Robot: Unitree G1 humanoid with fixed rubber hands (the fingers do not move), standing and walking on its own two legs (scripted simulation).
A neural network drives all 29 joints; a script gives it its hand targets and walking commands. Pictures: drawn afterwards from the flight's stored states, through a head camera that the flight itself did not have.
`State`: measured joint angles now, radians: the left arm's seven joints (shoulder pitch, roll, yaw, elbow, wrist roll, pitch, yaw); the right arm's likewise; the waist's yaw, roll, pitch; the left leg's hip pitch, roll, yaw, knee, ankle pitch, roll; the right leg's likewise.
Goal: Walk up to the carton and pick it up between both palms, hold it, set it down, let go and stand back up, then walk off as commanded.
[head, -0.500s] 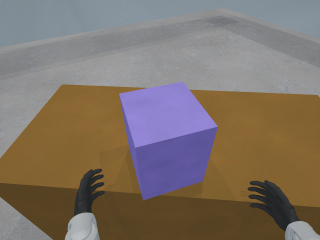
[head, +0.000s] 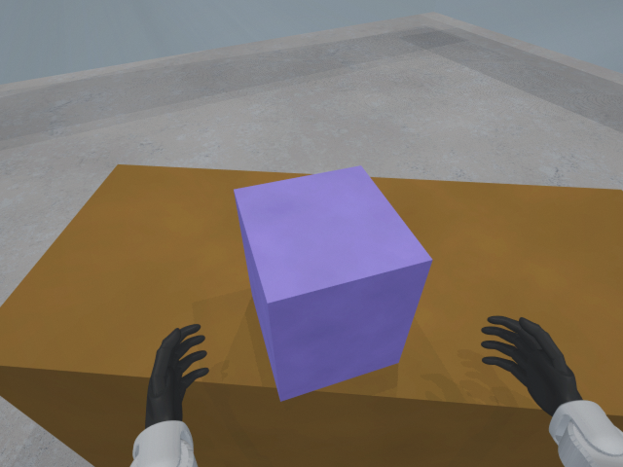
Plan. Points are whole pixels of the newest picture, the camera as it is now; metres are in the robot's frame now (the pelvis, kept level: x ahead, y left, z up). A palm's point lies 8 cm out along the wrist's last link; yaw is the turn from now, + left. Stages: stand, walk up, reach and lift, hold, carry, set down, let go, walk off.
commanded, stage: reach and lift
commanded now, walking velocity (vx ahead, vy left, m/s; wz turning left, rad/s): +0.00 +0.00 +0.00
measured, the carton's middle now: (321, 281) +0.40 +0.02 +0.02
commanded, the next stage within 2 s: none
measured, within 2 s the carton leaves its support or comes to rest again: neither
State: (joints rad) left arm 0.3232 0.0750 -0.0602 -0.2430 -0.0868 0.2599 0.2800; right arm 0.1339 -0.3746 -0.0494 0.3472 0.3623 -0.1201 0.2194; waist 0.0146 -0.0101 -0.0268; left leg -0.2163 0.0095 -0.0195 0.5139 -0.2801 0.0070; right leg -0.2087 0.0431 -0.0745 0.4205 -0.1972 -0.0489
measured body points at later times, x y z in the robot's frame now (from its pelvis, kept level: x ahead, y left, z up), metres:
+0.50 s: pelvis -0.01 +0.00 +0.00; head +0.00 +0.01 +0.45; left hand +0.28 +0.17 +0.09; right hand +0.33 -0.23 +0.08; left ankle +0.00 +0.11 -0.74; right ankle +0.02 -0.09 -0.74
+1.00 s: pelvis -0.02 +0.00 +0.00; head -0.02 +0.01 +0.45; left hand +0.31 +0.19 +0.13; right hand +0.39 -0.19 +0.17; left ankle +0.00 +0.11 -0.74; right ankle +0.02 -0.09 -0.74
